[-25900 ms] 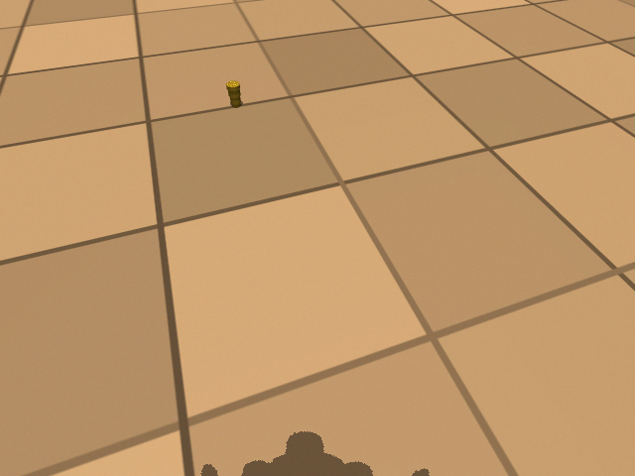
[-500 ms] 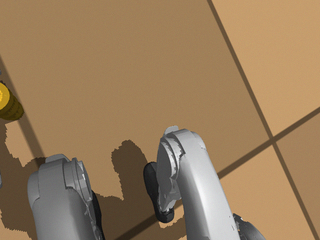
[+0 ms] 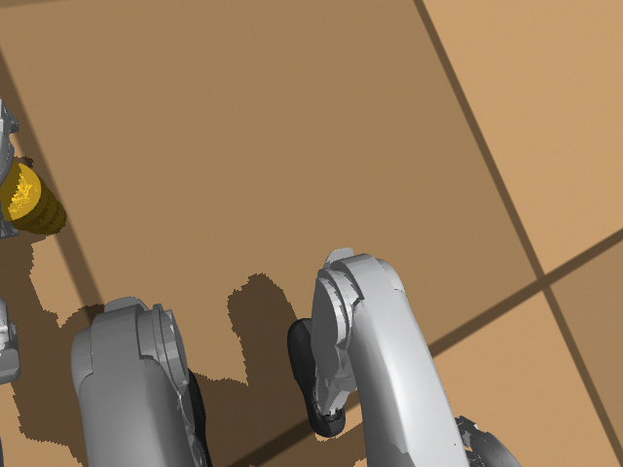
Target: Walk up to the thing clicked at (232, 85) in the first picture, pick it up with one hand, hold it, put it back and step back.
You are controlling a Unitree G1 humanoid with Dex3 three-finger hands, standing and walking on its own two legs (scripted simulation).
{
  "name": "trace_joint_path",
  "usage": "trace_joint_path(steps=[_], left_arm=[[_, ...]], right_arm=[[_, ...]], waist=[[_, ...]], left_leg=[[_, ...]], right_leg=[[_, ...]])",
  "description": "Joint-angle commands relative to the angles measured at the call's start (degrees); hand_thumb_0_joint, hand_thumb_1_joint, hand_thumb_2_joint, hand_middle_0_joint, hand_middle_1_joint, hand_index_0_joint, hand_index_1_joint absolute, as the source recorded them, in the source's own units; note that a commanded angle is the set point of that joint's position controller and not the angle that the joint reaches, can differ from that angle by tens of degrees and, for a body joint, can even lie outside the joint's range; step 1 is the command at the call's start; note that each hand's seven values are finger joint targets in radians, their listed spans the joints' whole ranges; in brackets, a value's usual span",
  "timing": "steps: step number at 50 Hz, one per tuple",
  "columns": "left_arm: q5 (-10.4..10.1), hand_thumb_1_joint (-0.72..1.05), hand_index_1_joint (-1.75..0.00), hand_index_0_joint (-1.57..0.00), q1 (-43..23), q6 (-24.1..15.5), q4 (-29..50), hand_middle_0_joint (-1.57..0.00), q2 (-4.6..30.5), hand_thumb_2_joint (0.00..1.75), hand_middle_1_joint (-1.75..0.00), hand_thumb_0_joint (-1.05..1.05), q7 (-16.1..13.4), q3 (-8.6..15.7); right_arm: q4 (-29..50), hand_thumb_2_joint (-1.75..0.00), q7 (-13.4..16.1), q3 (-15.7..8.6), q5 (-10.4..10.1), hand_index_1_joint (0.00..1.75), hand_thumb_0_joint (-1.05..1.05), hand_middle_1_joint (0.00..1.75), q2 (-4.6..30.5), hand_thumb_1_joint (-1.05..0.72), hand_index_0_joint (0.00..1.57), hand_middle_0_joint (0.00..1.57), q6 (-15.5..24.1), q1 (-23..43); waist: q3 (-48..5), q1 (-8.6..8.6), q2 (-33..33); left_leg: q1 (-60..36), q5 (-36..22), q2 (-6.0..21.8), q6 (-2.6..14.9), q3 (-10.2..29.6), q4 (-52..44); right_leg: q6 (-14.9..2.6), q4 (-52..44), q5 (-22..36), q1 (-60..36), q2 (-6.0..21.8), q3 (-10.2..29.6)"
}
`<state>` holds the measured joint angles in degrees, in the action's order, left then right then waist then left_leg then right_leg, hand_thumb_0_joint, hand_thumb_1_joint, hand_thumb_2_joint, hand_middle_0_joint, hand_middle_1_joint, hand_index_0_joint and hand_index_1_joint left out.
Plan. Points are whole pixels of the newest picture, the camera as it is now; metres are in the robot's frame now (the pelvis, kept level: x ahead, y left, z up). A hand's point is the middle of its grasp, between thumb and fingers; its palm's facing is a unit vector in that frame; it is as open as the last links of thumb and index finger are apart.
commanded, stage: withdraw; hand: left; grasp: from above
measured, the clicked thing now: (28, 206) +0.46 +0.30 -0.25
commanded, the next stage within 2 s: home in 0.76 s
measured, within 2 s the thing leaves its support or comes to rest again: neither
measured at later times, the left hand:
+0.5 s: hand out of the picture +0.43 +0.32 -0.02, palm faces -0.55 -0.11 -0.83, open 14.2 cm
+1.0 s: hand out of the picture +0.50 +0.32 -0.09, palm faces -0.33 -0.05 -0.94, open 13.7 cm
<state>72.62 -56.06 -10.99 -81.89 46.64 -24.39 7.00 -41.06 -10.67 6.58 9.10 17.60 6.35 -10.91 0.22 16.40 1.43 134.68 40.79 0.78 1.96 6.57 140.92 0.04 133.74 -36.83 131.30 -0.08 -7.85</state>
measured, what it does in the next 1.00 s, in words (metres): stands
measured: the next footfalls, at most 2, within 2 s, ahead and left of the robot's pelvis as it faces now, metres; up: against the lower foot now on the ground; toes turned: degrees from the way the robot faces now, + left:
none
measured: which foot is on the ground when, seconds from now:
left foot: down 0.00-1.00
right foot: down 0.00-1.00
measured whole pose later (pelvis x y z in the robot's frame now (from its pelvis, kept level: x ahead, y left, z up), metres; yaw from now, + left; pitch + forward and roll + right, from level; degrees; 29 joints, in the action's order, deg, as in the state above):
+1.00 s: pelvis -0.01 +0.00 +0.03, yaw +2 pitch +36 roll -7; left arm 72.3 -63.8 -6.7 -83.0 46.7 -20.6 7.3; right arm -41.1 -6.3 6.0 6.6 14.4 2.6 -12.7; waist -3.0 17.1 -1.5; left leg 132.3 37.8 0.8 3.0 3.2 133.3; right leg 0.9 127.8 -34.8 129.7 -0.1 -4.6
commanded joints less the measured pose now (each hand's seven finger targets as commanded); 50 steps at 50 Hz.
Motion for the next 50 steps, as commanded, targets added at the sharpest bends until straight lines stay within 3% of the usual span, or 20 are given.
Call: trace_joint_path(steps=[1,2,3,7,9,11,12,14,16,19,23,27,32,38,41,43,47,48,49,50], left_arm=[[-2.88,-0.6,-1.04,-0.06,-19.01,2.22,18.05,-0.07,18.92,1.03,-1.03,0.0,-1.53,3.5],[-3.44,-0.61,-1.04,-0.06,-19.71,2.87,22.25,-0.07,18.76,1.03,-1.03,0.0,-0.96,3.29],[-3.73,-0.61,-1.04,-0.06,-16.15,4.07,20.05,-0.07,17.13,1.04,-1.02,0.0,-0.18,3.08],[-5.77,-0.61,-1.04,-0.05,-18.28,7.14,22.34,-0.07,14.4,1.05,-1.02,0.0,5.89,0.17],[-7.47,-0.61,-1.04,-0.05,-18.82,7.32,23.46,-0.07,12.04,1.05,-1.02,0.0,9.79,-1.68],[-8.28,-0.61,-1.04,-0.05,-12.42,7.55,19.93,-0.08,12.68,1.05,-1.02,0.0,13.38,-0.37],[-8.94,-0.61,-1.05,-0.05,-11.46,7.47,17.41,-0.08,5.21,1.06,-1.02,0.0,15.96,-5.75],[-10.24,-0.61,-1.05,-0.05,-9.76,6.89,17.1,-0.08,2.36,1.06,-1.03,0.0,19.79,-8.35],[-11.91,-0.59,-1.04,-0.06,-10.36,5.6,20.77,-0.08,5.04,1.05,-1.02,0.0,22.7,-7.8],[-12.14,-0.57,-1.03,-0.07,-9.24,2.62,21.81,-0.09,5.32,1.04,-1.01,0.0,24.78,-7.64],[-10.63,-0.55,-1.01,-0.09,-15.03,-3.46,25.25,-0.11,8.07,1.02,-0.99,0.0,22.57,-5.46],[-6.02,-0.57,-1.02,-0.07,-19.54,-7.1,21.23,-0.09,6.27,1.03,-1.0,0.0,14.12,-6.1],[-0.2,-0.56,-1.03,-0.07,-25.24,-5.27,7.4,-0.08,2.93,1.02,-1.02,0.0,3.48,-8.45],[3.27,-0.55,-1.03,-0.09,-34.0,-0.6,1.13,-0.1,12.01,1.02,-1.02,0.0,-3.39,-3.08],[2.91,-0.46,-0.94,-0.17,-35.93,1.61,2.47,-0.18,15.94,0.93,-0.94,0.0,-3.83,-0.67],[1.82,-0.53,-1.0,-0.11,-35.01,3.05,3.28,-0.12,18.11,0.99,-0.99,0.0,-3.11,0.81],[-1.53,-0.35,-0.82,-0.22,-29.66,4.96,9.17,-0.24,20.35,0.89,-0.82,0.0,1.12,2.22],[-2.49,-0.43,-0.9,-0.16,-26.99,5.65,9.32,-0.17,19.27,0.94,-0.9,0.0,2.75,1.83],[-3.22,-0.35,-0.82,-0.21,-29.03,5.45,15.93,-0.23,21.59,0.86,-0.82,0.0,4.36,3.32],[-3.49,-0.27,-0.74,-0.21,-21.74,6.27,12.95,-0.23,20.54,0.86,-0.74,0.0,6.3,3.31]], right_arm=[[1.07,-0.91,1.08,-8.08,-1.89,0.3,0.0,0.3,16.25,-0.93,0.2,0.2,-0.66,-12.87],[1.5,-0.91,1.15,-8.47,-2.34,0.3,0.0,0.3,15.59,-0.93,0.2,0.2,-1.17,-12.73],[1.58,-0.91,1.33,-8.99,-2.62,0.3,0.0,0.3,15.67,-0.93,0.2,0.2,-1.66,-13.15],[2.08,-0.91,2.3,-9.72,-4.27,0.3,0.0,0.3,13.69,-0.93,0.2,0.2,-3.98,-14.06],[1.97,-0.91,3.06,-9.26,-4.53,0.3,0.0,0.3,12.75,-0.93,0.2,0.2,-5.05,-14.8],[4.01,-0.91,4.03,-9.51,-4.86,0.3,0.0,0.3,14.13,-0.93,0.2,0.2,-5.92,-13.58],[3.5,-0.91,4.22,-8.89,-5.19,0.3,0.0,0.3,12.88,-0.93,0.2,0.2,-6.39,-13.96],[3.46,-0.91,5.1,-8.79,-5.86,0.3,0.0,0.3,12.64,-0.92,0.2,0.2,-6.87,-14.4],[4.86,-0.91,6.04,-8.61,-6.35,0.3,0.0,0.3,12.73,-0.92,0.2,0.2,-7.03,-13.47],[5.48,-0.91,6.96,-7.9,-6.6,0.3,0.0,0.3,12.54,-0.91,0.2,0.2,-7.13,-12.84],[5.3,-0.91,7.88,-7.24,-6.23,0.3,0.0,0.3,11.64,-0.91,0.2,0.2,-6.92,-11.31],[3.82,-0.91,7.37,-6.8,-5.25,0.3,0.0,0.3,10.99,-0.91,0.2,0.2,-6.56,-9.55],[1.3,-0.9,6.41,-6.51,-3.79,0.3,0.0,0.3,11.96,-0.91,0.2,0.2,-6.0,-10.15],[-0.02,-0.9,5.5,-5.64,-1.96,0.3,0.0,0.3,13.12,-0.92,0.2,0.2,-3.46,-11.08],[0.51,-0.89,5.24,-5.07,-1.65,0.3,0.0,0.3,13.4,-0.88,0.2,0.2,-2.68,-12.04],[1.2,-0.9,5.27,-5.34,-1.92,0.3,0.0,0.3,13.55,-0.92,0.2,0.2,-2.47,-12.23],[1.82,-0.89,5.3,-6.13,-2.76,0.3,0.0,0.3,13.01,-0.88,0.2,0.2,-2.77,-13.06],[2.08,-0.9,5.28,-6.63,-3.17,0.3,0.0,0.3,12.86,-0.92,0.2,0.2,-3.04,-13.28],[2.21,-0.9,5.25,-7.18,-3.44,0.3,0.0,0.3,12.94,-0.89,0.2,0.2,-3.55,-14.13],[2.75,-0.9,5.13,-7.68,-3.79,0.3,0.0,0.3,13.17,-0.89,0.2,0.2,-4.08,-14.79]], waist=[[-50.45,-2.93,-28.36],[-53.44,-3.58,-29.06],[-51.41,-3.43,-26.8],[-50.69,-3.21,-21.3],[-46.31,-2.2,-17.64],[-41.51,-3.03,-13.34],[-38.43,-1.98,-11.97],[-35.31,-1.52,-8.5],[-35.78,-3.36,-7.8],[-35.63,-4.06,-7.22],[-38.63,-4.62,-12.9],[-40.5,-3.68,-17.11],[-37.09,0.21,-17.4],[-41.76,0.65,-20.91],[-48.15,0.77,-22.39],[-51.37,0.2,-23.84],[-55.41,-2.21,-24.09],[-55.49,-2.86,-23.7],[-56.56,-3.02,-23.94],[-55.9,-4.13,-22.2]], left_leg=[[-38.75,-15.27,-0.75,-1.17,-3.35,-19.63],[-39.6,-15.26,-0.74,-1.05,-3.73,-20.92],[-40.15,-15.01,-0.79,-1.0,-3.6,-21.69],[-39.0,-12.93,-0.94,0.13,-4.26,-25.12],[-35.78,-11.31,-1.13,0.63,-4.29,-26.21],[-33.85,-10.99,-1.21,0.63,-3.52,-27.68],[-33.22,-10.47,-1.32,0.61,-3.7,-28.23],[-32.35,-9.63,-1.36,0.93,-3.55,-29.78],[-32.35,-9.84,-1.33,0.92,-3.84,-31.02],[-32.89,-10.3,-1.39,0.52,-3.94,-31.05],[-37.35,-11.02,-1.49,-0.26,-3.51,-31.18],[-40.74,-9.76,-1.46,-0.61,-2.7,-31.43],[-39.02,-6.24,-2.01,-0.64,-2.46,-30.01],[-36.89,-5.66,-2.39,-0.52,-4.11,-26.47],[-38.35,-8.58,-2.33,-0.18,-5.19,-24.14],[-39.71,-9.8,-2.12,-0.1,-5.11,-23.65],[-37.77,-9.23,-2.03,0.26,-5.67,-24.44],[-38.13,-9.72,-2.07,0.21,-5.72,-25.22],[-38.4,-10.71,-1.88,0.17,-5.63,-25.49],[-38.49,-11.77,-2.01,0.12,-5.48,-26.39]], right_leg=[[-3.06,-12.98,14.88,-23.6,-1.95,-1.2],[-3.16,-13.97,14.82,-25.47,-2.12,-0.77],[-3.0,-15.19,14.8,-25.08,-1.87,-0.38],[-2.69,-20.8,12.87,-29.12,-2.37,1.27],[-2.31,-23.31,11.41,-30.48,-2.38,1.75],[-2.52,-24.85,10.45,-30.73,-2.04,1.84],[-2.64,-26.43,9.67,-30.43,-2.04,2.0],[-2.68,-28.89,8.68,-31.56,-2.2,2.09],[-2.82,-29.79,8.55,-34.06,-2.39,2.53],[-3.01,-29.88,8.44,-34.09,-2.3,2.54],[-3.13,-27.91,9.01,-30.45,-1.76,2.69],[-2.89,-24.75,9.29,-26.18,-1.73,1.73],[-3.03,-22.88,6.5,-19.91,-1.69,0.16],[-2.71,-20.31,5.38,-18.56,-1.15,0.52],[-2.55,-19.42,7.98,-22.28,-0.98,1.2],[-2.72,-18.51,9.34,-23.34,-0.9,1.28],[-2.77,-19.96,8.69,-28.91,-1.37,1.54],[-2.85,-20.38,9.12,-29.72,-1.38,1.69],[-2.78,-20.72,9.89,-31.33,-1.57,1.55],[-2.72,-21.3,10.6,-32.57,-1.52,1.48]])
